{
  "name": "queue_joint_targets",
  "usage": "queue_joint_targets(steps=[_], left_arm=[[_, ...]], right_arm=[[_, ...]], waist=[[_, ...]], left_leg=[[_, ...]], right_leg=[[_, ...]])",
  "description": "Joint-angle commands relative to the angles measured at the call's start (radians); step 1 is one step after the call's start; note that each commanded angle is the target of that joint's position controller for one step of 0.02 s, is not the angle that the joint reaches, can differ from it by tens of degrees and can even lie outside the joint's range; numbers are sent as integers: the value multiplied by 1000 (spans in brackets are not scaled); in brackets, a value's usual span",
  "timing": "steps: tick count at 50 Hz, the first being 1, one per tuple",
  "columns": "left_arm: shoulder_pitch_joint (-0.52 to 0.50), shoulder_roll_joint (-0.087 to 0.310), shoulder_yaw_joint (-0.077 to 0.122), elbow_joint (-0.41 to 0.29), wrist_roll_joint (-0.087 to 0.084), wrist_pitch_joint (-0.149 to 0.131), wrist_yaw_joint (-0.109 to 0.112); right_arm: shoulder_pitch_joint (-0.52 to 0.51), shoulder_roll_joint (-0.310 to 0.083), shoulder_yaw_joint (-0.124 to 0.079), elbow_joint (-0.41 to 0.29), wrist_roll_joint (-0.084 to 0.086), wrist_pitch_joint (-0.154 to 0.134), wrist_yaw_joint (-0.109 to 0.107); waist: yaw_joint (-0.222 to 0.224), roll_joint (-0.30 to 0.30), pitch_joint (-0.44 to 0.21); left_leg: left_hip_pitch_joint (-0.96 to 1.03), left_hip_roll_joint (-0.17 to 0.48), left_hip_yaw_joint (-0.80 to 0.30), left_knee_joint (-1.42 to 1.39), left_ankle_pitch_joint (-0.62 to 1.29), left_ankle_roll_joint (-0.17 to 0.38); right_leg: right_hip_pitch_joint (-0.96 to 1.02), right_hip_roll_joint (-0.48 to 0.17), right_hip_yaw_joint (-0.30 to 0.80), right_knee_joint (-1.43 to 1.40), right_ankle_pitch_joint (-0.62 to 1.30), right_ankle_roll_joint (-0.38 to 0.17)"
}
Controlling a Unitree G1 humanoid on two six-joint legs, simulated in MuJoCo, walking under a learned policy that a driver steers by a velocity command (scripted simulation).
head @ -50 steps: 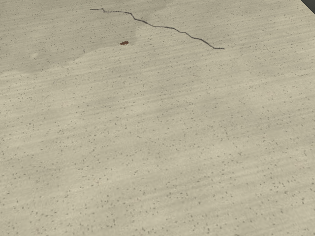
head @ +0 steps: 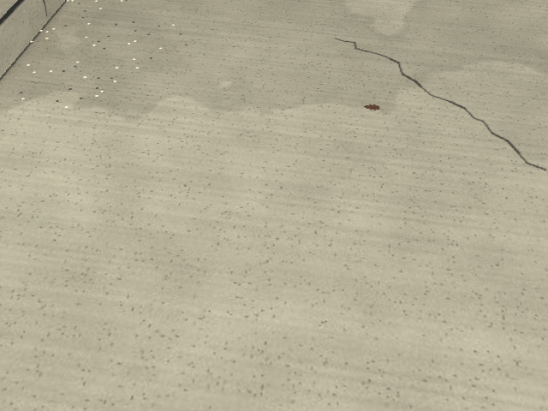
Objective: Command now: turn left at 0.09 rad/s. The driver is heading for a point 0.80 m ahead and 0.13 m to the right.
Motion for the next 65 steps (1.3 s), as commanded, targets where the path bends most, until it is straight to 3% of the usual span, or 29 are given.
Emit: queue_joint_targets(steps=[1, 2, 4, 7, 26, 27, 29, 30, 32, 33, 35, 37, 39, 40, 41, 42, 43, 44, 45, 46, 50, 54, 57, 59, 61, 62, 63, 64, 65], left_arm=[[-7, 118, 24, -19, 4, -13, -3], [9, 122, 23, -3, 2, -18, -7], [21, 93, 15, 33, -1, -22, -8], [21, 80, 10, 74, 1, -20, -2], [41, 40, -9, 228, -3, -18, 9], [50, 34, -11, 234, -2, -17, 8], [52, 41, -4, 230, 4, -13, 6], [41, 39, -2, 220, 9, -10, 1], [-3, -2, -9, 189, 25, -14, -11], [-17, -14, -12, 174, 31, -22, -15], [-38, 9, -4, 145, 23, -46, -25], [-10, 9, 1, 136, 13, -68, -34], [137, -17, 4, 185, 2, -81, -30], [236, 7, 16, 220, 5, -86, -22], [362, 95, 38, 238, 17, -94, -12], [444, 164, 57, 271, 3, -84, -15], [346, 105, 43, 246, 6, -81, -16], [257, 72, 34, 209, 7, -89, -21], [205, 57, 29, 188, 6, -98, -22], [195, 39, 22, 184, 3, -109, -20], [296, 10, 6, 225, -2, -126, -14], [319, 4, -5, 230, 2, -126, -10], [333, 20, -6, 236, 4, -127, -4], [313, 38, -2, 237, 4, -131, -2], [277, 62, 6, 230, 5, -130, 2], [255, 73, 10, 225, 3, -125, 2], [242, 71, 10, 215, -2, -122, -2], [294, -8, -5, 185, -15, -119, -12], [353, -15, 6, 188, -24, -114, -21]], right_arm=[[-31, -140, -17, -29, 2, -27, -13], [-3, -143, -18, -11, 8, -29, -14], [21, -132, -14, 21, 11, -32, -17], [24, -127, -10, 50, 10, -34, -16], [114, -83, 18, 192, 8, -44, -24], [128, -82, 19, 199, 6, -43, -24], [145, -122, 1, 201, 6, -32, -24], [162, -137, -9, 200, 3, -25, -21], [229, -151, -24, 212, -1, -20, -18], [243, -146, -28, 215, -2, -23, -17], [238, -142, -35, 208, -12, -37, -13], [204, -145, -42, 196, -6, -51, -10], [130, -127, -43, 173, 8, -58, -5], [104, -98, -37, 155, 3, -66, -3], [76, -20, -14, 121, 6, -78, 5], [54, -53, -22, 87, -14, -84, 11], [41, -93, -32, 89, -34, -87, 19], [53, -64, -27, 101, -27, -93, 32], [75, -44, -24, 113, -19, -99, 41], [74, -49, -27, 116, -21, -100, 47], [13, -41, -30, 91, -21, -78, 51], [-175, -16, -15, 12, -12, -71, 49], [-253, -7, -4, -25, -3, -72, 46], [-224, -30, -11, -31, -2, -75, 37], [-66, -72, -31, 9, -3, -85, 23], [89, -93, -46, 60, -2, -94, 16], [236, -126, -64, 104, -15, -101, 6], [355, -222, -89, 117, -40, -103, 0], [308, -229, -94, 112, -22, -89, 15]], waist=[[-15, 181, -20], [-22, 158, -30], [-23, 95, -16], [-24, 58, 0], [-24, 38, 14], [-26, 44, -6], [-31, 85, 19], [-40, 107, 61], [-72, 166, 141], [-76, 181, 158], [-71, 160, 142], [-39, 150, 118], [40, 116, 98], [74, 46, 81], [118, -183, 27], [112, -251, 44], [49, -93, 117], [7, -31, 141], [-21, -18, 130], [-32, -16, 114], [-28, -40, 68], [-1, -55, 103], [11, -75, 114], [-18, -79, 91], [-95, -81, -1], [-157, -75, -80], [-218, -50, -152], [-205, 112, -273], [-148, 211, -325]], left_leg=[[-30, 187, -171, -113, 289, 48], [-19, 167, -153, -121, 268, 37], [-8, 156, -140, -117, 237, 33], [-24, 148, -133, -118, 203, 34], [-69, 126, -113, -131, 149, 28], [-63, 118, -113, -142, 51, 32], [-97, 106, -143, -151, -271, 69], [-119, 126, -188, -173, -435, 97], [-110, 238, -349, -253, -611, 169], [-106, 292, -410, -281, -600, 201], [-59, 323, -424, -288, -477, 223], [-66, 295, -348, -252, -378, 206], [-234, 207, -220, -152, -311, 157], [-353, 148, -150, -24, -267, 127], [-495, 23, 13, 297, -222, 75], [-629, -22, 71, 515, -307, 68], [-648, 51, 13, 646, -231, 78], [-637, 85, -2, 676, -132, 77], [-603, 109, 0, 669, -55, 67], [-585, 122, 13, 656, -5, 53], [-608, 109, 85, 641, 68, 14], [-587, 80, 143, 440, 131, -1], [-482, 48, 180, 260, 173, 24], [-391, 23, 185, 203, 165, 64], [-225, -22, 178, 181, 119, 106], [-72, -33, 169, 129, 136, 127], [138, 36, 99, 85, 119, 153], [372, 314, -264, 56, -51, 228], [433, 467, -711, -123, -123, 349]], right_leg=[[60, -53, 73, -89, 141, -1], [69, -64, 81, -90, 173, -2], [71, -70, 85, -112, 178, -1], [76, -75, 90, -129, 173, 0], [82, -87, 96, -122, 150, -9], [86, -75, 87, -118, 80, -11], [29, -14, 37, -34, -162, -27], [-48, 10, 21, 16, -261, -35], [-198, 37, -27, 156, -254, -41], [-239, 15, -23, 223, -201, -48], [-293, -16, 9, 285, -213, -60], [-225, -19, 0, 195, -193, -71], [76, 37, -55, -5, -61, -75], [247, 14, 8, -68, -78, -75], [377, -216, 368, -252, -335, -119], [363, -369, 654, -346, -489, -198], [266, -363, 621, -338, -503, -208], [201, -320, 532, -339, -419, -192], [180, -274, 438, -350, -291, -172], [182, -244, 365, -354, -165, -160], [241, -181, 177, -299, 341, -147], [197, -148, 102, -300, 519, -147], [192, -155, 76, -299, 617, -147], [227, -178, 61, -248, 801, -142], [273, -187, 43, -57, 1041, -127], [261, -179, 33, 115, 1035, -118], [132, -148, 17, 332, 837, -108], [-117, -46, -31, 688, 322, -88], [-361, 108, 52, 964, -270, -79]])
